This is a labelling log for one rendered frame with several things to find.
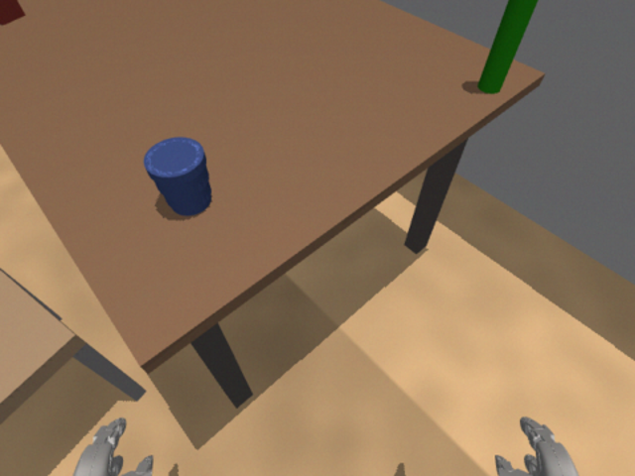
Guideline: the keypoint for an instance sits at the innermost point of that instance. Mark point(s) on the chair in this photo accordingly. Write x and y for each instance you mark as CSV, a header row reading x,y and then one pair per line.
x,y
35,344

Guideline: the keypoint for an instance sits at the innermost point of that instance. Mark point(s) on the right robot hand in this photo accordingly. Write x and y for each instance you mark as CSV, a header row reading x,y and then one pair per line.
x,y
552,459

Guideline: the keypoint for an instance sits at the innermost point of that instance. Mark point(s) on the left robot hand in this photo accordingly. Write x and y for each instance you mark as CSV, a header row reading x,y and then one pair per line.
x,y
97,459

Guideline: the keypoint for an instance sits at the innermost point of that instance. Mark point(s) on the table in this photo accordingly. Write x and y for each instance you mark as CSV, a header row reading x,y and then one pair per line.
x,y
310,113

